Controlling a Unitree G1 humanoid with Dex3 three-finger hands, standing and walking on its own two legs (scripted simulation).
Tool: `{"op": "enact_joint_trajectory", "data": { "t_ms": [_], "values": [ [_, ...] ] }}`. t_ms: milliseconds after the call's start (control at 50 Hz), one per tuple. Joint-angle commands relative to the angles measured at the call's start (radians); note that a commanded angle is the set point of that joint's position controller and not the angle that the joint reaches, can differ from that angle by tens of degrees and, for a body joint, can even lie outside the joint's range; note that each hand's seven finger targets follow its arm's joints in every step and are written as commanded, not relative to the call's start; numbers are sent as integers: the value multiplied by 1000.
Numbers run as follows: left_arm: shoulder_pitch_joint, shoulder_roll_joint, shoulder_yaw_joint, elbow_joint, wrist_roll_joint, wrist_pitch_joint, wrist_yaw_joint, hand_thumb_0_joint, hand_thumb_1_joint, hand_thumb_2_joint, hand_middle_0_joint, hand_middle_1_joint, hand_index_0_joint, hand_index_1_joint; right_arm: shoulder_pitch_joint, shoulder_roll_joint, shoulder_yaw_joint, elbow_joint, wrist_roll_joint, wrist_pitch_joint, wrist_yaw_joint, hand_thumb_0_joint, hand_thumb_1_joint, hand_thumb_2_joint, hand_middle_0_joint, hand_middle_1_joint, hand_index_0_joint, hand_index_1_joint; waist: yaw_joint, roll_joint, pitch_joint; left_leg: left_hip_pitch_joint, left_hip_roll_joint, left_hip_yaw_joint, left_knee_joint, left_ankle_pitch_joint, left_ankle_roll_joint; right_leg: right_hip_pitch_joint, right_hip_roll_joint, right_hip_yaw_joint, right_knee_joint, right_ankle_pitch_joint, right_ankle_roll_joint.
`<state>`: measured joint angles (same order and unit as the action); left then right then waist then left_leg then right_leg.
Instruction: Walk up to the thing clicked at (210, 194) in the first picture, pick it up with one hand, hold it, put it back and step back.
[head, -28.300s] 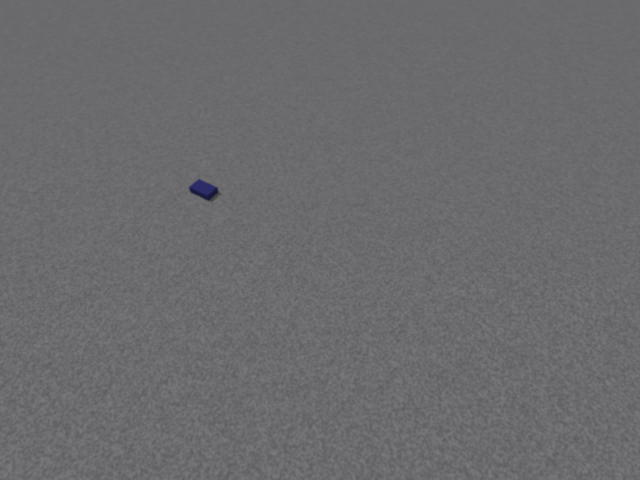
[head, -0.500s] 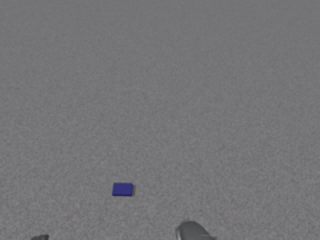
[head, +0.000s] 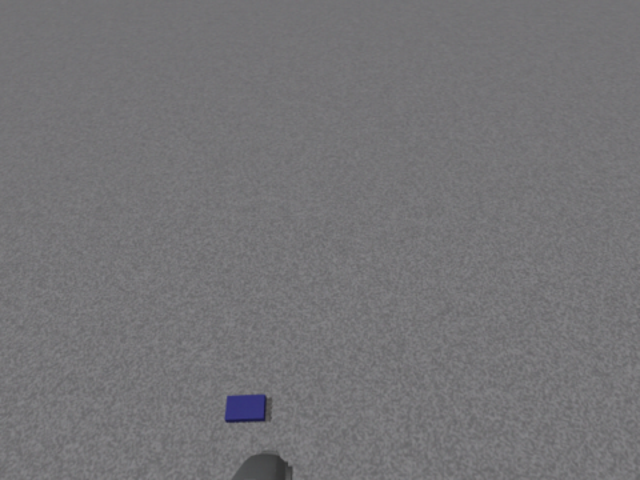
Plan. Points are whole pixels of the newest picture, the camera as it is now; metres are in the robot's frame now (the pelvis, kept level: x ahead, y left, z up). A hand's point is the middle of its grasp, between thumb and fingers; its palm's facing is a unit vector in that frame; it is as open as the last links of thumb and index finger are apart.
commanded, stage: walk up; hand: left
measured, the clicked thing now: (246, 408) +0.43 +0.25 -0.75
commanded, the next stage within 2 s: stand in 1.90 s
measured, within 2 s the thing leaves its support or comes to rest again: neither
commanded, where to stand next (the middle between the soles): +0.06 -0.01 m, yaw +2 degrees
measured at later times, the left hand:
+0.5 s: hand out of the picture -0.05 +0.27 -0.15, palm faces +0.02 -0.89 -0.46, open 7.4 cm
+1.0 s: hand out of the picture -0.01 +0.27 -0.16, palm faces +0.03 -0.92 -0.40, open 7.4 cm
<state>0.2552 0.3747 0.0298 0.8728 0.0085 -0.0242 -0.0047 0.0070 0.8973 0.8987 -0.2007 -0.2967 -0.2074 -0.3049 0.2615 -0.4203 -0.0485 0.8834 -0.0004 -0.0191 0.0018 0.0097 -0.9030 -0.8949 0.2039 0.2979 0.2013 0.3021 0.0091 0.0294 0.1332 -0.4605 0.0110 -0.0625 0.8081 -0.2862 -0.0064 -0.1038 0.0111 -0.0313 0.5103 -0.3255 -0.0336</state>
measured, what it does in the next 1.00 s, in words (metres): steps on the spot: left foot, then right foot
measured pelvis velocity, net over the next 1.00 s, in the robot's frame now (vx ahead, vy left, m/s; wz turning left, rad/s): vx -0.06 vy -0.01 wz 0.05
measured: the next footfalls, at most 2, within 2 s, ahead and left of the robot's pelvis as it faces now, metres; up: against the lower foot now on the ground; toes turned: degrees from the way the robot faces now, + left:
left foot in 0.10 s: +0.16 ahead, +0.12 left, +0.00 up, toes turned +0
right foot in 0.36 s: -0.04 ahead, -0.12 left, +0.00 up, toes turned -1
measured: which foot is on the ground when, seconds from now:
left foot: up 0.00-0.08, down 0.10-0.38, up 0.40-0.66, down 0.68-1.00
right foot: down 0.00-0.12, up 0.14-0.34, down 0.36-0.70, up 0.72-0.94, down 0.96-1.00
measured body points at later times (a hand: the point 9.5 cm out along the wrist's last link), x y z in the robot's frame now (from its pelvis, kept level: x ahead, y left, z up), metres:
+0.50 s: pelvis -0.07 -0.01 -0.02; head -0.04 -0.03 +0.43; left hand -0.05 +0.32 -0.12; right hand +0.05 -0.32 -0.14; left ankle +0.02 +0.14 -0.67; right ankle -0.08 -0.12 -0.74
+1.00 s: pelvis -0.06 -0.01 -0.02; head -0.06 -0.01 +0.43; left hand -0.01 +0.32 -0.13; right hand +0.03 -0.32 -0.13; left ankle -0.06 +0.14 -0.73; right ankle +0.00 -0.13 -0.74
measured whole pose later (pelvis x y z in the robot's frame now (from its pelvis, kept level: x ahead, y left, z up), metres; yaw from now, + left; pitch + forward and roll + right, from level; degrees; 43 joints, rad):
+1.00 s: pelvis -0.06 -0.01 -0.02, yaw +3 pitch -4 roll +0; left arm 0.25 0.39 0.05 0.92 0.03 -0.04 -0.01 0.01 0.90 0.90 -0.20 -0.30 -0.21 -0.30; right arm 0.24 -0.40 -0.03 0.89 -0.01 -0.01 0.01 0.01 -0.90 -0.89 0.21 0.30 0.21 0.30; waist -0.01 0.01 0.08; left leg -0.28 0.04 -0.05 0.71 -0.37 -0.02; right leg -0.33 -0.01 -0.01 0.65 -0.25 -0.01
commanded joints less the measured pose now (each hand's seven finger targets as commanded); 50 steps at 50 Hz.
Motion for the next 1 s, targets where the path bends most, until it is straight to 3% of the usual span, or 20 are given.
{"op": "enact_joint_trajectory", "data": {
  "t_ms": [0, 60, 100, 200, 300, 340, 360, 380, 440, 560, 640, 660, 680, 700, 720, 780, 920, 940, 960, 980],
  "values": [
    [-95, 236, 59, -116, -23, 27, 29, 0, 900, 900, -200, -300, -200, -300, 31, -149, -39, -44, -2, 7, -23, 0, -900, -900, 200, 300, 200, 300, -22, -174, -94, 169, -35, 97, -162, 109, 22, -121, -204, 79, 90, 754, -111],
    [-62, 212, 51, -110, -44, 38, 38, 0, 900, 900, -200, -300, -200, -300, 14, -223, -64, -68, -20, 11, -25, 0, -900, -900, 200, 300, 200, 300, -27, 0, -180, 315, 90, -39, -285, 762, 97, -178, -76, 69, 309, 446, -10],
    [20, 196, 57, -92, -55, 60, 48, 0, 900, 900, -200, -300, -200, -300, 20, -288, -82, -97, 1, 8, -27, 0, -900, -900, 200, 300, 200, 300, -33, 148, -291, 352, 368, -372, -357, 978, 321, -217, 78, 103, 668, -361, 20],
    [84, 214, 71, -32, -37, 69, 40, 0, 900, 900, -200, -300, -200, -300, -177, -207, -73, -172, -23, 41, -30, 0, -900, -900, 200, 300, 200, 300, 24, 157, -205, 119, 247, -185, -404, 160, 250, -244, 3, 97, 675, -243, 5],
    [164, 202, 97, 6, -8, 40, 21, 0, 900, 900, -200, -300, -200, -300, -153, -229, -93, -176, -44, 71, -4, 0, -900, -900, 200, 300, 200, 300, 16, 166, -239, 87, 201, -197, -375, -218, 177, -93, 1, -1, 121, -166, -1],
    [180, 250, 118, 1, 22, 23, 27, 0, 900, 900, -200, -300, -200, -300, -126, -151, -75, -183, -38, 87, -1, 0, -900, -900, 200, 300, 200, 300, 27, -47, -151, -165, 61, -89, -166, -354, 76, -40, -77, 201, -76, -288, -50],
    [108, 399, 157, -50, 49, 25, 34, 0, 900, 900, -200, -300, -200, -300, -237, -133, -77, -216, -33, 83, -4, 0, -900, -900, 200, 300, 200, 300, 99, -306, -40, -236, -123, -39, 186, -310, 4, -340, -434, 695, -321, -541, -200],
    [-12, 429, 154, -103, 53, 14, 42, 0, 900, 900, -200, -300, -200, -300, -271, -199, -99, -209, -37, 85, -17, 0, -900, -900, 200, 300, 200, 300, 71, -223, 56, -166, -71, -191, 331, -276, -14, -504, -514, 764, -342, -472, -269],
    [-149, 296, 132, -95, 39, -13, 50, 0, 900, 900, -200, -300, -200, -300, -63, -159, -93, -118, -11, 64, 4, 0, -900, -900, 200, 300, 200, 300, -56, -98, -22, -135, -115, -148, 426, -82, -6, -312, -270, 315, -175, -97, -135],
    [71, 264, 123, -71, 44, -32, 18, 0, 900, 900, -200, -300, -200, -300, -170, -154, -58, -105, -27, 9, 27, 0, -900, -900, 200, 300, 200, 300, 100, -223, -60, -133, -29, 16, -68, -201, -19, 64, -250, 256, -135, -195, -150],
    [59, 273, 100, -85, 15, -2, -2, 0, 900, 900, -200, -300, -200, -300, -17, -129, -54, -48, -22, -29, 16, 0, -900, -900, 200, 300, 200, 300, 8, -190, -123, 258, -85, 134, -420, -1, 15, -84, -211, 122, 69, 203, -106],
    [69, 213, 75, -92, 14, 1, -2, 0, 900, 900, -200, -300, -200, -300, 42, -157, -71, -27, -24, -38, 7, 0, -900, -900, 200, 300, 200, 300, -21, -98, -183, 447, -29, 30, -432, 30, 34, -201, -172, 67, 218, 213, -65],
    [33, 146, 56, -120, 0, -1, -6, 0, 900, 900, -200, -300, -200, -300, 92, -262, -96, -28, -33, -44, -1, 0, -900, -900, 200, 300, 200, 300, -54, 127, -202, 552, 215, -405, -506, -133, 139, -471, -29, -22, 420, -29, 4],
    [-47, 235, 82, -123, 9, 3, 7, 0, 900, 900, -200, -300, -200, -300, 133, -359, -114, -31, -25, -42, 3, 0, -900, -900, 200, 300, 200, 300, -97, 124, -140, 394, 372, -594, -545, -229, 281, -509, -31, 82, 492, -313, 2],
    [-52, 266, 82, -116, 9, 2, 13, 0, 900, 900, -200, -300, -200, -300, 107, -338, -112, -31, -20, -42, 1, 0, -900, -900, 200, 300, 200, 300, -75, 60, -62, 312, 371, -549, -556, -231, 309, -515, -50, 147, 567, -282, -5],
    [57, 251, 80, -55, -1, -10, -2, 0, 900, 900, -200, -300, -200, -300, 9, -254, -75, -62, -14, -47, -3, 0, -900, -900, 200, 300, 200, 300, -10, 99, -21, 260, 244, -279, -498, -110, 229, -452, -91, 116, 458, -135, -6],
    [96, 193, 76, 18, 10, -29, 7, 0, 900, 900, -200, -300, -200, -300, -105, -170, -26, -79, -7, -8, 4, 0, -900, -900, 200, 300, 200, 300, 41, 107, -92, -4, 136, -66, -269, 30, 126, -7, -3, 5, 5, 92, 9],
    [79, 225, 84, 15, 18, -36, 13, 0, 900, 900, -200, -300, -200, -300, -71, -121, -8, -76, -2, -2, 2, 0, -900, -900, 200, 300, 200, 300, 37, 10, -102, -64, 98, -41, -178, -27, 88, 50, -59, 110, -72, 88, -1],
    [52, 296, 92, -1, 31, -50, 20, 0, 900, 900, -200, -300, -200, -300, -49, -75, 3, -78, 8, 3, 2, 0, -900, -900, 200, 300, 200, 300, 16, -172, -104, -95, -12, 3, -13, -147, 33, -10, -281, 457, -219, -2, -69],
    [-21, 347, 92, -12, 21, -47, 17, 0, 900, 900, -200, -300, -200, -300, -43, -135, -18, -48, 4, 13, -13, 0, -900, -900, 200, 300, 200, 300, 10, -170, -106, 37, -13, -14, 79, -323, 30, -196, -399, 557, -243, -106, -186]
  ]
}}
